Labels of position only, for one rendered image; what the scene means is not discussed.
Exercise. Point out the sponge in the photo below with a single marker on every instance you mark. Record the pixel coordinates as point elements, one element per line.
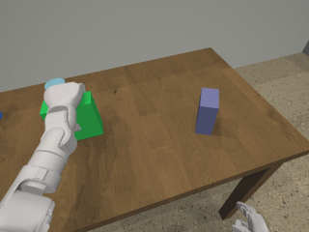
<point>87,116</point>

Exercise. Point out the left robot forearm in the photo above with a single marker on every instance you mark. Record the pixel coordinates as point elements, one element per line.
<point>42,174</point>

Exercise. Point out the robot left hand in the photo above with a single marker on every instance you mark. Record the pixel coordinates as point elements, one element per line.
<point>70,93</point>

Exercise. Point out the table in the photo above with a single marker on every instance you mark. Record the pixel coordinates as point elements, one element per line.
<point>149,154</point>

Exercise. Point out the robot right hand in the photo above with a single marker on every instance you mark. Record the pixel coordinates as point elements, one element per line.
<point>255,223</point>

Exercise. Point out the robot left upper arm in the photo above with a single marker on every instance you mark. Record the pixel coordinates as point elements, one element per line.
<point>27,212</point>

